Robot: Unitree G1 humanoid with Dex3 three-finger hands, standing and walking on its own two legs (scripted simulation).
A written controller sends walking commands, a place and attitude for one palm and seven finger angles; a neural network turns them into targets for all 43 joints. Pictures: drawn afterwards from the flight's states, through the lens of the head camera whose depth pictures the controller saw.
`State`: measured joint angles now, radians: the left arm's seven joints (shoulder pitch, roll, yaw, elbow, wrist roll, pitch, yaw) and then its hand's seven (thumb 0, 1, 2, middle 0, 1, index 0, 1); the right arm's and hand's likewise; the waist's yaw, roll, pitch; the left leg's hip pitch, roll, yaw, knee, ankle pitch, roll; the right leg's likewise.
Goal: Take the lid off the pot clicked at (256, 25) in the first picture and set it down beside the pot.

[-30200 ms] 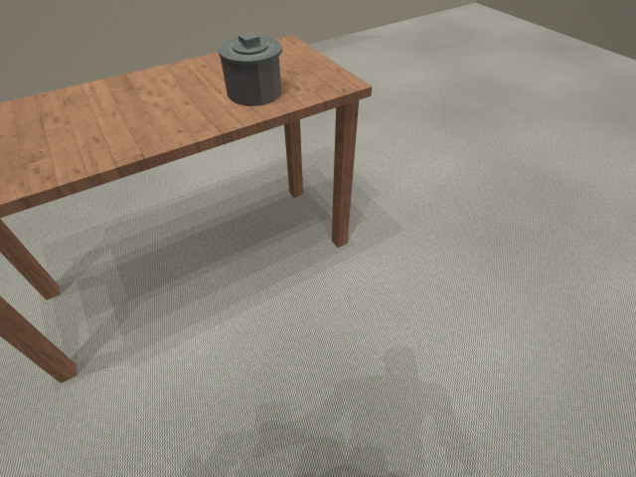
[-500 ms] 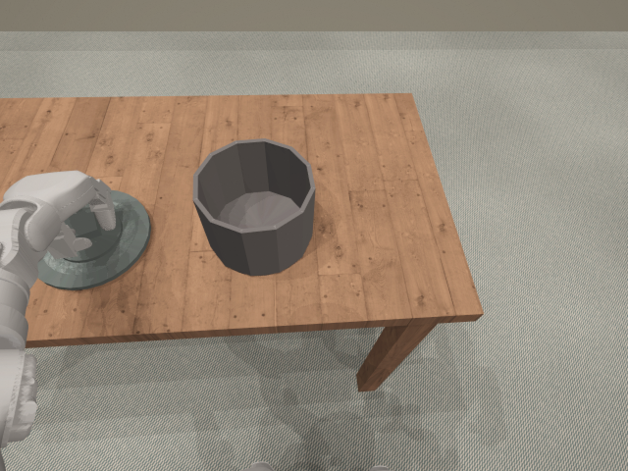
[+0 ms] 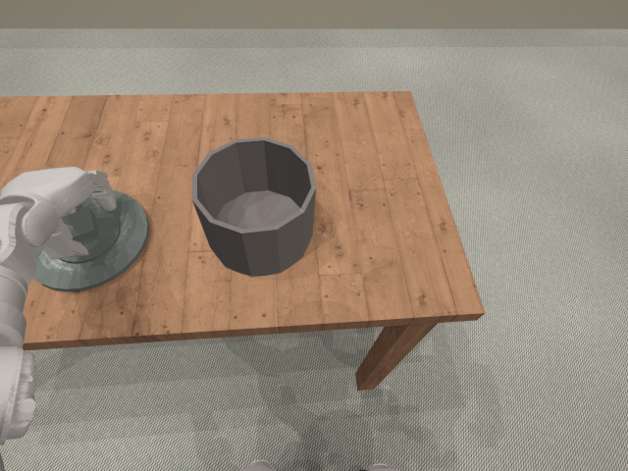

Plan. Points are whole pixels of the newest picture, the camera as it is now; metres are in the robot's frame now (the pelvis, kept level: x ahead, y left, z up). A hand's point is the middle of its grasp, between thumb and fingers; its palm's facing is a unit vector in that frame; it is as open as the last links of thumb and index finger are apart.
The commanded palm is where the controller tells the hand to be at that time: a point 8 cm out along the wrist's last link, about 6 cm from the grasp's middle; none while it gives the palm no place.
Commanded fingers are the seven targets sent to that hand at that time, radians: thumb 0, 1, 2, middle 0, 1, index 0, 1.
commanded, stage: open the fingers wide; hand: left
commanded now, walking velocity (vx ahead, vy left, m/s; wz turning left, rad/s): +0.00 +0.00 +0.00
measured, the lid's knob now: (79, 226) +0.44 +0.33 +0.00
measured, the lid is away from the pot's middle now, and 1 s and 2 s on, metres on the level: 0.25 0.25 0.25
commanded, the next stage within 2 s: raise the empty hand in 0.30 s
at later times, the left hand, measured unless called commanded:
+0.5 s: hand (66, 229) +0.41 +0.32 +0.03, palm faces -0.42 -0.09 -0.90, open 11.0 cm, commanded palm +0.43 +0.32 +0.10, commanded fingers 0.00 -0.04 0.71 -0.37 -0.81 -0.37 -0.81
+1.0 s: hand (43, 196) +0.42 +0.32 +0.09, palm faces -0.37 -0.07 -0.93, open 11.0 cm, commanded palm +0.42 +0.31 +0.16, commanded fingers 0.00 -0.04 0.71 -0.37 -0.81 -0.37 -0.81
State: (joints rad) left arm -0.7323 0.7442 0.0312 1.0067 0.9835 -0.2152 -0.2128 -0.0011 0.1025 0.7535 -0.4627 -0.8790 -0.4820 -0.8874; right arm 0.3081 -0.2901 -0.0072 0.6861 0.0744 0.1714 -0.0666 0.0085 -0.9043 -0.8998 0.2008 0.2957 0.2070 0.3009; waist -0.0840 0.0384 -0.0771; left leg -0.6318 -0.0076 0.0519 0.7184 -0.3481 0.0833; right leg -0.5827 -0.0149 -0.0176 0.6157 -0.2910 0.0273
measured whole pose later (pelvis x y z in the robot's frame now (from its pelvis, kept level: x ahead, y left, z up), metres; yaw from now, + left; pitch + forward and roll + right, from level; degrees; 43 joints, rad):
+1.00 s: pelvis +0.00 +0.01 +0.01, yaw +1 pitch +11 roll -3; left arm -0.75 0.73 0.00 0.90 0.94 -0.16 -0.27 0.00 -0.03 0.71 -0.38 -0.81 -0.39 -0.81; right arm 0.28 -0.28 0.00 0.66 0.09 0.17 -0.05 0.01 -0.90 -0.90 0.20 0.30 0.21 0.30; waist -0.06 0.05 -0.06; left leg -0.49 -0.03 0.05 0.61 -0.31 0.09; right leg -0.44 -0.03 -0.02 0.51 -0.25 0.02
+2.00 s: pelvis +0.00 +0.00 +0.02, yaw +2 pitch +7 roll -2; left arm -0.74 0.78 0.02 0.72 0.89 -0.11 -0.42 0.00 -0.03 0.71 -0.38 -0.81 -0.39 -0.81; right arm 0.22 -0.29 0.01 0.63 0.09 0.19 -0.04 0.01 -0.91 -0.90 0.20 0.30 0.21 0.30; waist -0.04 0.06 -0.02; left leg -0.36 -0.04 0.03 0.49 -0.25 0.08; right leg -0.31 -0.04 -0.04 0.40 -0.21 0.03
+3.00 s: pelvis +0.02 -0.05 +0.03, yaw +1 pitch -2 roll -1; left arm -0.04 0.40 0.36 0.05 -0.08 -0.07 0.11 0.01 0.46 0.81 -0.28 -0.54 -0.29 -0.54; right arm 0.17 -0.27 0.02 0.68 0.04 -0.06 -0.07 0.02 -0.90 -0.90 0.20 0.30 0.20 0.30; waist 0.03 0.06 0.03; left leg -0.12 0.02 0.02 0.44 -0.28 0.01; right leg -0.09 0.02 -0.04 0.37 -0.25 -0.02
